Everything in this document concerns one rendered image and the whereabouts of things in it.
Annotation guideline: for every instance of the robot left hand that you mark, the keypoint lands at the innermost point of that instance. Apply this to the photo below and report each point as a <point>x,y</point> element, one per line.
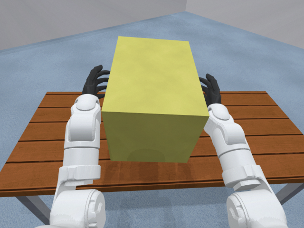
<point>92,81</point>

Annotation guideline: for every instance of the table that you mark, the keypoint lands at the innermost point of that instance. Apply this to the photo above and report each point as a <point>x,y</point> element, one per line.
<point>32,168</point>

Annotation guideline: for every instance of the right robot forearm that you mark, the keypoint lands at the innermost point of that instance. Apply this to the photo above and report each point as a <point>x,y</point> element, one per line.
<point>239,168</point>

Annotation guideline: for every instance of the robot left upper arm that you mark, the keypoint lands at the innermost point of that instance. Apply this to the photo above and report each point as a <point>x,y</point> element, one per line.
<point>78,209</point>

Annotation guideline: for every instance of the robot right hand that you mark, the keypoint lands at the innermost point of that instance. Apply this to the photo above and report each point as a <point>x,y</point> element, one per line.
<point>212,90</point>

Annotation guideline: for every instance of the left robot forearm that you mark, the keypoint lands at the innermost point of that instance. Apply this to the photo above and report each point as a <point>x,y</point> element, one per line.
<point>82,144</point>

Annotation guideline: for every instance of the carton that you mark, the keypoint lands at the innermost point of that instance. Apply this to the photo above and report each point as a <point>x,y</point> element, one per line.
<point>154,108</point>

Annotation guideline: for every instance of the robot right upper arm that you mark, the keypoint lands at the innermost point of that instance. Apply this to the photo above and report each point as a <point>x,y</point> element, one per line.
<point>255,209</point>

